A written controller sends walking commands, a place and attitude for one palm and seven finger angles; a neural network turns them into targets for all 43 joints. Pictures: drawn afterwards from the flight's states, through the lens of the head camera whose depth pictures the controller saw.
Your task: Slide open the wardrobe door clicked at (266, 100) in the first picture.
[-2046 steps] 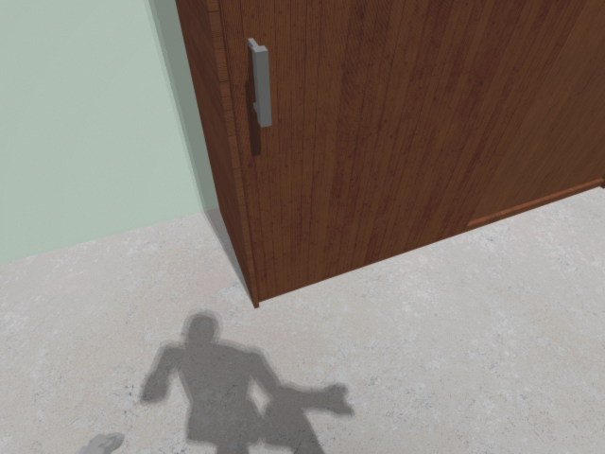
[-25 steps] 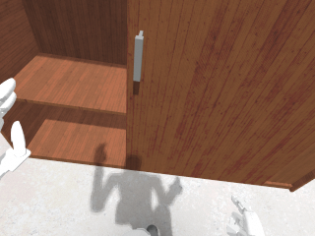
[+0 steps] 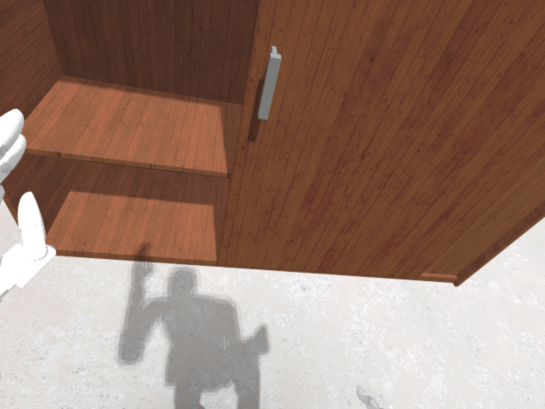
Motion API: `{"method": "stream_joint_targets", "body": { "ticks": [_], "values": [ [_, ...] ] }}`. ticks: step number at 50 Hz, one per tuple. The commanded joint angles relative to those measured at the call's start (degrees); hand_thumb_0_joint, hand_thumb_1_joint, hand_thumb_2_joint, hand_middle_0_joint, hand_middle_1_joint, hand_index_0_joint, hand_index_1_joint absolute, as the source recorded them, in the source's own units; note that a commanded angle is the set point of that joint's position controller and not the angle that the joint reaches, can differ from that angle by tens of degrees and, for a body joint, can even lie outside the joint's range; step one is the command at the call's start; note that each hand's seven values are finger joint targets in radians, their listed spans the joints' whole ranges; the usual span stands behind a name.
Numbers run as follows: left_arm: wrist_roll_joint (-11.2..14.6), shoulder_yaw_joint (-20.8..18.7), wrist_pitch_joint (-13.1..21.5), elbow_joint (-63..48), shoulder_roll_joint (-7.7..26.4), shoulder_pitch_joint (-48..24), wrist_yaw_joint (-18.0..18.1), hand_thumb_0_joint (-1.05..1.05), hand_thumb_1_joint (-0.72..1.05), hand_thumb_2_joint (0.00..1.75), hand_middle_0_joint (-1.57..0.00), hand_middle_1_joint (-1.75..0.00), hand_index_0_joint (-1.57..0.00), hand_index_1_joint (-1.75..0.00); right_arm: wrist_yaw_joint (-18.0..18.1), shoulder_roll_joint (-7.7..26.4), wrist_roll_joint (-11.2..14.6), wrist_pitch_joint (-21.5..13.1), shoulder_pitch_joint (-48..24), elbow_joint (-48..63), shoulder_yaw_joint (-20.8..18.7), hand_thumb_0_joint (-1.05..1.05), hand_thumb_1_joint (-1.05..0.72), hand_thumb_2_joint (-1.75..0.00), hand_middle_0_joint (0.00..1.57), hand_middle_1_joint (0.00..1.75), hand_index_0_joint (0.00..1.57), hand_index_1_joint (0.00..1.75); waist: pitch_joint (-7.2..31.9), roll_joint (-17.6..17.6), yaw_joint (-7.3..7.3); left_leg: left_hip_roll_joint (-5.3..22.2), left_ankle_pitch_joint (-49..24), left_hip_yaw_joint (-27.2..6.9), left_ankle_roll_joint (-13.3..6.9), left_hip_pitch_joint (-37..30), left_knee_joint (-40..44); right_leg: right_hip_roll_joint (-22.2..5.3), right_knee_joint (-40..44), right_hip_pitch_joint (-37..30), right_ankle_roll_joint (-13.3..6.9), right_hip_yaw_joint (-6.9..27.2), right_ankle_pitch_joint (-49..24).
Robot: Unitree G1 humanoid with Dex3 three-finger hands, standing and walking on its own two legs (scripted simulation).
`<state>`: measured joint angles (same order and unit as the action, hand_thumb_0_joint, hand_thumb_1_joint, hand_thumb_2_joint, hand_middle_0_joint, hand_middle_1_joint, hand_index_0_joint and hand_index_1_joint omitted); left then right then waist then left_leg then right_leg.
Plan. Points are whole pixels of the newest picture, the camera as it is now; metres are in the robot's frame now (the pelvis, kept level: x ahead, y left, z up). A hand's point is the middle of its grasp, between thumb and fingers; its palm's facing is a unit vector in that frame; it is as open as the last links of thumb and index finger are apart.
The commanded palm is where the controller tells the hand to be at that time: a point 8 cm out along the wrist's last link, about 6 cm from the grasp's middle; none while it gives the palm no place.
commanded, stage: stop stepping back and stand still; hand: left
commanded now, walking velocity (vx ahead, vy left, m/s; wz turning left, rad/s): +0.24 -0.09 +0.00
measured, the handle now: (268, 83) +0.77 +0.06 +0.11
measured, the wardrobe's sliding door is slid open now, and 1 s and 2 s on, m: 0.68 0.68 0.68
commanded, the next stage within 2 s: let the arm hang, fingers relaxed in 0.54 s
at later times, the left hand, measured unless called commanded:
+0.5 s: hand out of the picture +0.14 +0.29 +0.17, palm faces +0.36 -0.82 -0.45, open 7.5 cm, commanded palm +0.07 +0.35 +0.16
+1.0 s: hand out of the picture +0.04 +0.24 -0.19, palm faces +0.13 -0.98 -0.17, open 6.7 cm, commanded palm none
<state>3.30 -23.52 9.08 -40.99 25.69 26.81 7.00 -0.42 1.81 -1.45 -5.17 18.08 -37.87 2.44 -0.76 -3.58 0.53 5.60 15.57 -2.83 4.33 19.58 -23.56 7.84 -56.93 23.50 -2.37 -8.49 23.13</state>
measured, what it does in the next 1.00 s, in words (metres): steps on the spot: right foot, then left foot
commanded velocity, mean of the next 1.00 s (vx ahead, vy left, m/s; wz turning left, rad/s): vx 0.05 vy -0.05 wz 0.00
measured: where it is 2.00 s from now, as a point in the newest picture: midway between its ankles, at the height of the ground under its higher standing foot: outside the picture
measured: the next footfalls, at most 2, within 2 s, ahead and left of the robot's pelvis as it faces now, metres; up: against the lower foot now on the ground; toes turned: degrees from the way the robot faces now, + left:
right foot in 0.10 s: -0.08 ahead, -0.07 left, +0.00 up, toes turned -8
left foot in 0.30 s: +0.02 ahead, +0.19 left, +0.00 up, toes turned +6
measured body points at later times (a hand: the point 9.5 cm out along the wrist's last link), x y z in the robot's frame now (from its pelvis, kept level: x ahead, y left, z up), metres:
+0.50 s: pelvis -0.07 +0.05 -0.03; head -0.05 +0.08 +0.41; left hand +0.12 +0.33 +0.19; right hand +0.09 -0.16 -0.10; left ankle +0.00 +0.20 -0.75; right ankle -0.07 -0.04 -0.75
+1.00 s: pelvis -0.03 +0.06 -0.03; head +0.01 +0.06 +0.41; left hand +0.03 +0.29 -0.17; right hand +0.05 -0.17 -0.18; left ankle -0.02 +0.18 -0.75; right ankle -0.06 -0.04 -0.76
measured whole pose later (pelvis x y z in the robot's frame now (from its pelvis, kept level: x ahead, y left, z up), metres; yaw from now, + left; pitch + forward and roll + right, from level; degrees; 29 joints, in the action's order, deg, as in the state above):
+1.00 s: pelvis -0.03 +0.06 -0.03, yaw +5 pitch +2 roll +0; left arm -0.6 -1.5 0.6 45.3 7.9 16.2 0.8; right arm 0.6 11.4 -2.1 2.3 14.0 -50.7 0.2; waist -2.0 0.1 0.0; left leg 1.0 17.4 1.3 -0.5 23.0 -39.0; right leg -0.3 -36.4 16.2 -1.6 -3.8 22.2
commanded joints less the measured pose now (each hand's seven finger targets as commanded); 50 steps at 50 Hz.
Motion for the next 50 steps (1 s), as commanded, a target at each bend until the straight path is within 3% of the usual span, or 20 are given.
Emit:
{"method": "stream_joint_targets", "body": {
  "ticks": [1,3,5,6,9,13,15,16,17,22,24,25,26,31,32,35,39,42,45,50],
  "values": [
    [0.1,-7.6,0.4,-3.9,11.2,7.8,1.4,0.00,0.90,0.90,-0.20,-0.30,-0.20,-0.30,3.4,12.1,-0.6,-2.0,-10.9,10.1,-5.6,0.00,-0.90,-0.90,0.20,0.30,0.20,0.30,11.4,14.9,-4.41,-1.1,6.5,7.0,5.5,12.8,0.0,0.9,29.0,-34.8,-5.1,-4.4,9.0],
    [-0.5,-7.5,0.5,-3.8,11.2,-0.2,0.6,0.00,0.90,0.90,-0.20,-0.30,-0.20,-0.30,4.7,14.7,2.7,-0.6,-8.4,8.6,-7.0,0.00,-0.90,-0.90,0.20,0.30,0.20,0.30,7.6,-18.2,0.46,-9.1,18.4,6.0,-1.5,11.4,-58.6,-16.6,38.4,-11.8,-11.0,6.8,-15.0],
    [1.0,-15.5,2.9,-6.1,18.8,-5.9,1.4,0.00,0.90,0.90,-0.20,-0.30,-0.20,-0.30,3.8,14.3,1.8,-0.6,-10.3,10.0,-5.1,0.00,-0.90,-0.90,0.20,0.30,0.20,0.30,3.3,-4.9,1.45,-4.9,14.4,-2.6,-5.8,25.0,-73.5,-25.7,38.2,-9.0,-15.1,17.5,-13.7],
    [0.9,-20.4,5.2,-3.5,23.6,-10.0,3.1,0.00,0.90,0.90,-0.20,-0.30,-0.20,-0.30,3.3,13.8,0.5,-1.5,-10.7,11.9,-4.1,0.00,-0.90,-0.90,0.20,0.30,0.20,0.30,0.2,0.9,1.38,-1.3,14.8,0.2,-6.5,31.4,-68.0,-26.6,39.5,-17.2,-8.7,19.8,-17.7],
    [-0.6,-6.4,3.2,3.3,10.3,-16.2,1.9,0.00,0.90,0.90,-0.20,-0.30,-0.20,-0.30,3.0,17.9,2.8,-1.4,-15.4,12.1,-7.4,0.00,-0.90,-0.90,0.20,0.30,0.20,0.30,-5.6,-17.8,-0.85,2.7,6.7,-4.2,-6.5,26.8,-46.0,-26.7,36.6,-11.3,-11.7,34.3,-10.4],
    [-0.6,2.3,4.7,1.1,4.6,-19.7,2.4,0.00,0.90,0.90,-0.20,-0.30,-0.20,-0.30,5.3,16.3,1.1,-3.1,-12.1,9.3,-4.7,0.00,-0.90,-0.90,0.20,0.30,0.20,0.30,-4.5,17.3,2.01,-5.0,6.9,9.0,-6.4,-11.0,-10.0,-14.7,22.9,3.9,-6.6,5.9,8.6],
    [-0.4,1.7,6.9,-7.4,5.7,-24.3,2.8,0.00,0.90,0.90,-0.20,-0.30,-0.20,-0.30,4.5,18.5,0.5,-5.7,-11.8,11.1,-4.8,0.00,-0.90,-0.90,0.20,0.30,0.20,0.30,-2.8,36.9,0.85,14.4,13.0,-32.0,-10.1,-15.0,11.0,-3.4,-5.4,14.7,0.4,4.3,13.7],
    [-0.5,-2.3,8.3,-10.2,10.7,-25.4,2.4,0.00,0.90,0.90,-0.20,-0.30,-0.20,-0.30,3.9,17.3,0.4,-6.5,-11.2,11.4,-4.4,0.00,-0.90,-0.90,0.20,0.30,0.20,0.30,-5.1,24.0,0.72,17.5,21.6,-38.0,-12.5,-5.4,17.2,-4.1,-9.1,10.2,0.6,11.1,8.9],
    [-0.7,-7.6,8.3,-8.3,14.3,-19.9,2.0,0.00,0.90,0.90,-0.20,-0.30,-0.20,-0.30,3.7,16.8,0.4,-6.7,-11.0,11.3,-5.1,0.00,-0.90,-0.90,0.20,0.30,0.20,0.30,-2.9,11.6,-1.20,15.2,20.6,-30.0,-13.8,-4.1,16.9,-6.0,-6.0,6.1,0.9,9.5,4.3],
    [0.4,-11.9,7.2,-9.6,11.4,4.4,1.7,0.00,0.90,0.90,-0.20,-0.30,-0.20,-0.30,1.7,16.2,0.5,-5.2,-11.4,13.2,-5.8,0.00,-0.90,-0.90,0.20,0.30,0.20,0.30,5.9,30.5,-1.92,7.0,24.2,-4.1,-9.8,11.6,6.9,-5.6,15.5,-20.8,0.0,3.6,3.2],
    [0.2,-12.7,5.9,-3.0,10.3,11.0,1.8,0.00,0.90,0.90,-0.20,-0.30,-0.20,-0.30,1.5,15.4,1.0,-3.6,-10.2,13.9,-5.9,0.00,-0.90,-0.90,0.20,0.30,0.20,0.30,7.2,16.4,-2.96,1.6,24.1,2.3,-6.9,19.9,-8.9,-5.5,25.9,-30.7,-1.6,5.7,6.0],
    [-0.1,-12.5,4.8,-0.6,10.6,9.7,1.9,0.00,0.90,0.90,-0.20,-0.30,-0.20,-0.30,1.7,14.8,1.5,-2.4,-10.3,13.8,-6.1,0.00,-0.90,-0.90,0.20,0.30,0.20,0.30,5.0,-2.7,-2.87,-3.7,20.6,6.9,-5.6,24.1,-28.0,-13.5,37.2,-26.9,-5.3,20.1,13.3],
    [0.6,-12.0,4.3,0.4,10.6,6.3,2.1,0.00,0.90,0.90,-0.20,-0.30,-0.20,-0.30,2.4,15.1,2.4,-2.2,-11.3,14.4,-6.4,0.00,-0.90,-0.90,0.20,0.30,0.20,0.30,2.2,-15.7,-2.04,-6.0,18.1,4.3,-4.7,28.8,-44.6,-26.1,47.1,-20.9,-11.5,42.8,18.2],
    [-0.1,-9.2,4.9,12.4,7.2,2.3,2.5,0.00,0.90,0.90,-0.20,-0.30,-0.20,-0.30,3.8,15.9,1.7,-2.9,-8.9,8.4,-4.8,0.00,-0.90,-0.90,0.20,0.30,0.20,0.30,-0.4,-3.3,0.63,0.1,6.0,2.4,-5.4,11.6,-31.7,-21.8,40.3,-6.6,-8.4,22.5,-4.2],
    [-7.2,13.3,-5.2,42.6,-5.9,-5.7,-4.4,0.00,0.90,0.90,-0.20,-0.30,-0.20,-0.30,-1.5,19.3,1.3,-1.5,-9.2,0.0,-5.6,0.00,-0.90,-0.90,0.20,0.30,0.20,0.30,-3.1,3.1,4.31,3.5,10.1,6.6,-4.9,14.3,-30.3,-25.7,29.1,-3.6,-4.6,2.7,-26.5],
    [-5.0,17.0,-10.4,47.5,-8.4,-5.8,-6.5,0.00,0.90,0.90,-0.20,-0.30,-0.20,-0.30,-0.6,15.4,0.6,3.3,-2.6,1.1,-4.0,0.00,-0.90,-0.90,0.20,0.30,0.20,0.30,-0.1,-1.7,3.32,-2.8,-7.2,7.8,-4.7,-3.2,-12.4,-16.8,22.4,2.8,-0.6,3.1,-13.7],
    [-5.0,18.2,-10.2,58.3,-8.2,-7.0,-7.3,0.00,0.90,0.90,-0.20,-0.30,-0.20,-0.30,0.8,25.4,-2.5,4.4,-5.7,2.9,-6.1,0.00,-0.90,-0.90,0.20,0.30,0.20,0.30,0.8,3.7,0.24,17.2,-4.1,-22.0,-19.0,3.8,3.2,-10.5,1.1,4.3,3.6,8.3,13.2],
    [-4.8,18.7,-9.7,70.2,-7.0,-8.2,-7.4,0.00,0.90,0.90,-0.20,-0.30,-0.20,-0.30,1.2,21.8,-2.2,4.3,-9.3,-0.5,-4.4,0.00,-0.90,-0.90,0.20,0.30,0.20,0.30,4.7,10.2,-1.90,6.9,-8.4,-9.0,-12.3,9.7,-1.4,-10.2,18.5,-12.0,4.0,7.7,-3.9],
    [-4.6,19.9,-7.5,80.5,-2.3,-7.5,-6.6,0.00,0.90,0.90,-0.20,-0.30,-0.20,-0.30,1.2,15.5,-0.4,5.1,-9.3,-3.4,-3.7,0.00,-0.90,-0.90,0.20,0.30,0.20,0.30,4.3,-8.8,-1.06,-5.4,4.1,4.3,-4.9,7.6,-18.1,-24.4,36.9,-10.7,-3.6,29.1,-22.3],
    [-4.3,20.5,-6.9,86.9,-7.7,-11.6,-5.3,0.00,0.90,0.90,-0.20,-0.30,-0.20,-0.30,1.4,13.1,-0.2,5.1,-2.3,-10.6,-4.2,0.00,-0.90,-0.90,0.20,0.30,0.20,0.30,8.6,5.9,1.78,-2.2,-16.6,2.0,-5.7,-5.8,-7.6,-18.3,27.6,-15.9,-1.0,14.8,-42.8]
  ]
}}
